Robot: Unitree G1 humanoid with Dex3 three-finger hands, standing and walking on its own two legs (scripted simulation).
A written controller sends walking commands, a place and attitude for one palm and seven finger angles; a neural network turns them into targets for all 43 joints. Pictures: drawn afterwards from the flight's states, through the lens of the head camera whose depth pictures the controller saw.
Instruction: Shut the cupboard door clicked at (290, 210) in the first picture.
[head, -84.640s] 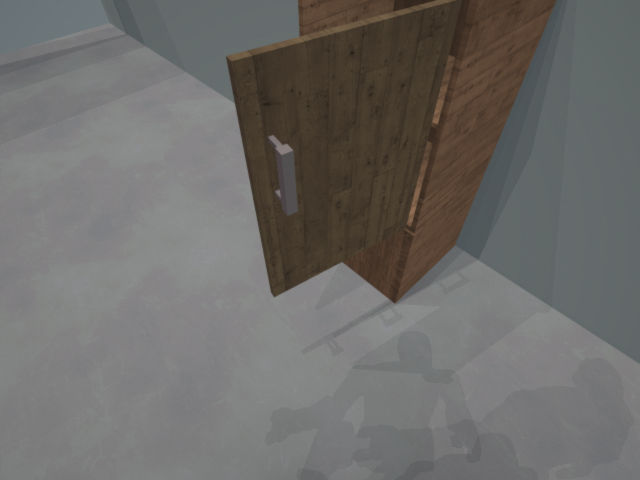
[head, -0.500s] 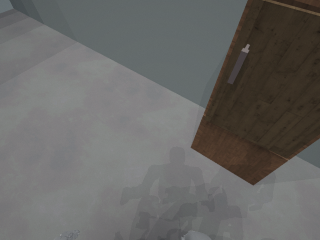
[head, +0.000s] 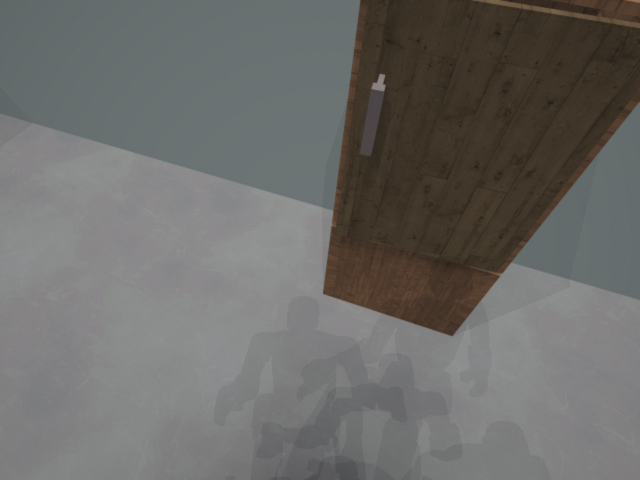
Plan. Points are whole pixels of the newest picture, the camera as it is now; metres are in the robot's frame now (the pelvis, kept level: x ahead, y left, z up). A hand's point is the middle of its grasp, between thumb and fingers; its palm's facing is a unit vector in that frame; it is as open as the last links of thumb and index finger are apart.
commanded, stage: turn to face it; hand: left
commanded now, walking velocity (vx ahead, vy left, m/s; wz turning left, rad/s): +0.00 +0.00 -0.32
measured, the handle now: (373, 115) +0.70 -0.05 +0.06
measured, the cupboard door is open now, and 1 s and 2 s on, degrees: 4 4 4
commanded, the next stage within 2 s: take the last steps up to it in 0.18 s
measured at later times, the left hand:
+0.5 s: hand out of the picture +0.11 +0.16 -0.15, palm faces -0.14 -0.97 -0.20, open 7.4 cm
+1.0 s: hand (262, 377) +0.28 +0.10 -0.16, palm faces -0.28 -0.95 -0.16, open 7.4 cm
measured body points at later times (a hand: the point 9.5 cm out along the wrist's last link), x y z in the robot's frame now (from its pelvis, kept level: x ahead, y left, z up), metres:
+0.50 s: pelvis +0.02 -0.01 +0.01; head +0.04 -0.02 +0.46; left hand +0.12 +0.21 -0.14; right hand -0.02 -0.26 -0.14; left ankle +0.03 +0.10 -0.67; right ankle -0.04 -0.13 -0.73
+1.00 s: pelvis +0.16 -0.05 +0.01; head +0.20 -0.05 +0.46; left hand +0.30 +0.15 -0.14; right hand +0.03 -0.23 -0.13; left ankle +0.11 +0.09 -0.73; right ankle +0.20 -0.20 -0.69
